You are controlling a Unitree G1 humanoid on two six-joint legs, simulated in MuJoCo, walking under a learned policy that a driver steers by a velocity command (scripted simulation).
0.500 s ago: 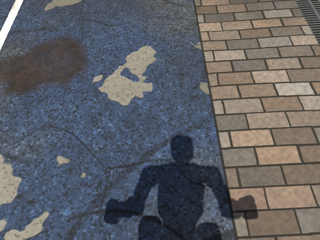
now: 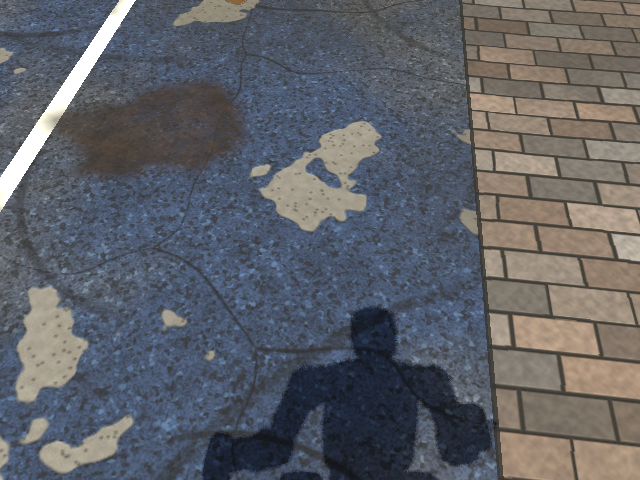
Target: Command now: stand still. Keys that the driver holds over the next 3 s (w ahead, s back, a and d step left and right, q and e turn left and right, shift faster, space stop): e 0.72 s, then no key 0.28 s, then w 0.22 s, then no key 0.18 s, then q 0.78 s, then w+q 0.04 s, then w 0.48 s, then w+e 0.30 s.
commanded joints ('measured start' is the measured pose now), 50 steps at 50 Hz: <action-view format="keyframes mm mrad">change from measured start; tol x16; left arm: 1 36 67 6 -34 9 -21 -9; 23 36 84 39 -161 -20 24 -55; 26 95 307 87 -215 19 3 -31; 50 -12 108 11 -251 -4 -8 -7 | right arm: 1 -24 -118 -25 -23 7 -12 0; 50 23 -124 -54 -39 15 -36 -3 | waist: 1 27 128 -81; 6 -38 -108 -53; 14 -23 223 -85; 23 18 166 -119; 26 10 -285 -131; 29 8 -57 -107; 50 -32 -79 -109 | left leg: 1 14 224 -184 -117 124 115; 9 96 80 2 55 46 6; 15 129 482 -313 -147 318 250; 21 67 351 6 -77 378 128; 24 -8 304 115 128 181 20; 26 -466 61 93 661 -514 -139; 28 -489 81 -74 799 -400 -113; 33 -386 75 -82 702 -110 -121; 46 -180 72 -65 260 -137 -135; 50 34 69 -52 -97 118 -92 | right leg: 1 158 7 -17 -274 222 -27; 3 196 -85 90 -234 499 -78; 10 -78 -35 168 -182 242 -128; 16 -279 -16 38 400 -271 -45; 24 168 86 -104 -182 183 -98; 26 327 -343 575 -306 808 -401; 30 201 -196 364 -339 452 -303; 50 128 -69 362 -244 484 -245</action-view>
